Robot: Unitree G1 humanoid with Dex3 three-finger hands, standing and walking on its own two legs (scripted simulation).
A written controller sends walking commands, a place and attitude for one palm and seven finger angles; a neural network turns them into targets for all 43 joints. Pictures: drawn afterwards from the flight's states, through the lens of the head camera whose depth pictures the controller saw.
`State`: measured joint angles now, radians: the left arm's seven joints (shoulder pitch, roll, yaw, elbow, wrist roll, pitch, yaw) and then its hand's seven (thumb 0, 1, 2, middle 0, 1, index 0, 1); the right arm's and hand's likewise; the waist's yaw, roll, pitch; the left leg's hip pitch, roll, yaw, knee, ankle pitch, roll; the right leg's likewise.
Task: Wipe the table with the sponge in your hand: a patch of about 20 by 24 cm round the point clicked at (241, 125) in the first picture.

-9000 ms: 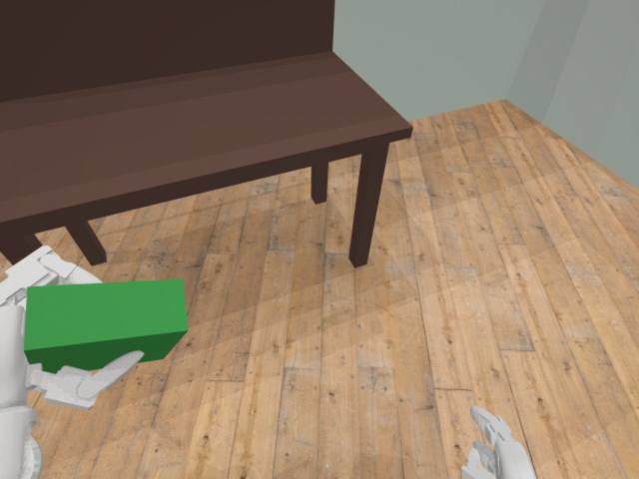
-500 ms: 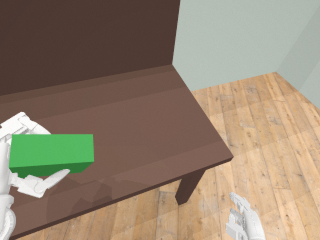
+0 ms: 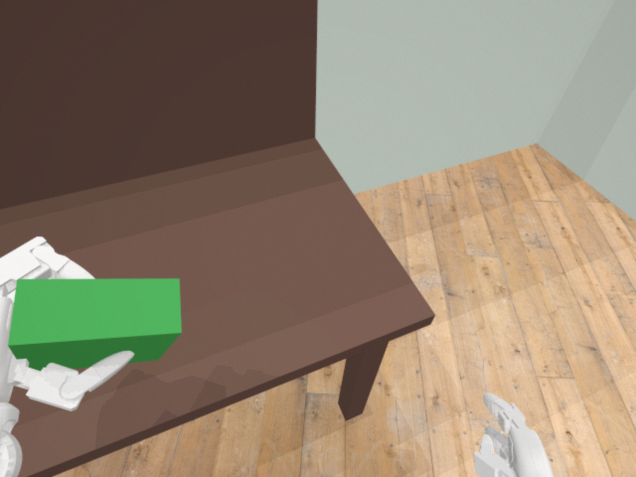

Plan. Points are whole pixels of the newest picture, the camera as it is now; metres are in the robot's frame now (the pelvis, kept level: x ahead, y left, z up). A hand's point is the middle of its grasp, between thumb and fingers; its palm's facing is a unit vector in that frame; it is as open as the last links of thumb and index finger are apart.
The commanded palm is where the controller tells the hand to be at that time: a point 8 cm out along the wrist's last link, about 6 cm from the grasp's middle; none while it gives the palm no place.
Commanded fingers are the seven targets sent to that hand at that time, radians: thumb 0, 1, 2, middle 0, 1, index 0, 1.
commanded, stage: come to a stop and stand still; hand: left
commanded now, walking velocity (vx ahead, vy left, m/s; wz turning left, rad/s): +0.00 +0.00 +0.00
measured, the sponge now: (124, 325) +0.23 +0.20 +0.14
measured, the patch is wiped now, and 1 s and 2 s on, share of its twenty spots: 0.00 0.00 0.00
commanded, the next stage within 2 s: look again from close up in 1.48 s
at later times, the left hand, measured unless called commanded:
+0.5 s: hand (14, 329) +0.22 +0.29 +0.15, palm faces +0.33 -0.85 -0.40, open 9.4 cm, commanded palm +0.15 +0.32 +0.18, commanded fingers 0.00 0.10 1.30 -1.20 -1.60 -1.20 -1.60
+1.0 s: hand out of the picture +0.18 +0.35 +0.16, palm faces +0.38 -0.84 -0.39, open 9.4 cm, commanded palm +0.12 +0.37 +0.18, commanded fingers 0.00 0.10 1.30 -1.20 -1.60 -1.20 -1.60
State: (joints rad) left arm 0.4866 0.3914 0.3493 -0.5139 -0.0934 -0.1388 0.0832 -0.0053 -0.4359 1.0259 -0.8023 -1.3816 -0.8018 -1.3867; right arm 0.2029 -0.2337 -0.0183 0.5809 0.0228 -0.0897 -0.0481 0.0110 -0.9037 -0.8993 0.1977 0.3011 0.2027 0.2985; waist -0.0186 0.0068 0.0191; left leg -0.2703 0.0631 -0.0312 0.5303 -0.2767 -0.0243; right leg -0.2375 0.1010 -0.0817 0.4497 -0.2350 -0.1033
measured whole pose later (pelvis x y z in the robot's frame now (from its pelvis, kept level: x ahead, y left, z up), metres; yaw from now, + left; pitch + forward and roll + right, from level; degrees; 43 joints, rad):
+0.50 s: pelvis -0.01 +0.04 +0.00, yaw +0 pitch +2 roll +0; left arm 0.43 0.42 0.34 -0.41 -0.08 -0.25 0.11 0.00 -0.43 1.03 -0.80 -1.39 -0.80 -1.39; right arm 0.24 -0.24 0.02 0.62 0.02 -0.19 0.00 0.01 -0.90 -0.90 0.20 0.30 0.21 0.30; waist 0.02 -0.02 0.04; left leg -0.29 -0.01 -0.02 0.49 -0.24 0.01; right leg -0.28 0.03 -0.06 0.46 -0.23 -0.04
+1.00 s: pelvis -0.03 +0.08 +0.00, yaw +2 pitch +1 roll +0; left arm 0.39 0.43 0.36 -0.46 -0.08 -0.24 0.09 -0.01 -0.44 1.03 -0.80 -1.38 -0.80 -1.39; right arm 0.15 -0.17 0.04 0.57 0.02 -0.17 0.02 0.01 -0.90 -0.90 0.20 0.30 0.21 0.30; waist 0.05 -0.06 0.09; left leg -0.30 -0.10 -0.01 0.46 -0.18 0.07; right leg -0.31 -0.06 -0.06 0.50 -0.21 0.02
